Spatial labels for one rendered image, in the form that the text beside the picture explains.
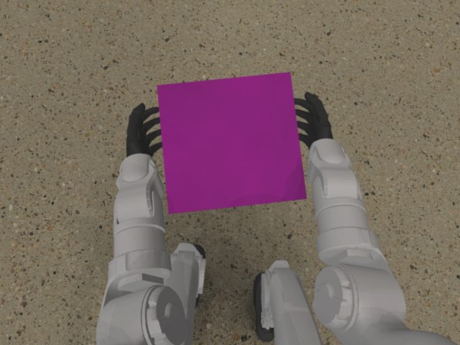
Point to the robot left shin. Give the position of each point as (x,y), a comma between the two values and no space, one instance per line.
(185,247)

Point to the right robot hand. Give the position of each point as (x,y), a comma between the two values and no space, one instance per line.
(318,126)

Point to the left robot hand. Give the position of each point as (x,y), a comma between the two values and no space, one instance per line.
(137,142)

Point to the robot left forearm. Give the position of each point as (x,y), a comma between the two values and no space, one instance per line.
(140,257)

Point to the robot right forearm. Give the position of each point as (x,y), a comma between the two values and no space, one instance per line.
(343,230)

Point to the robot left upper arm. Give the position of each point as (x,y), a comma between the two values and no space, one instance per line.
(150,316)

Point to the left robot thigh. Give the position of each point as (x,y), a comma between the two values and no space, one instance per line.
(187,279)

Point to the carton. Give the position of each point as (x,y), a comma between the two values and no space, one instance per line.
(230,142)

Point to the robot right upper arm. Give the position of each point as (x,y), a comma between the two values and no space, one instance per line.
(365,306)

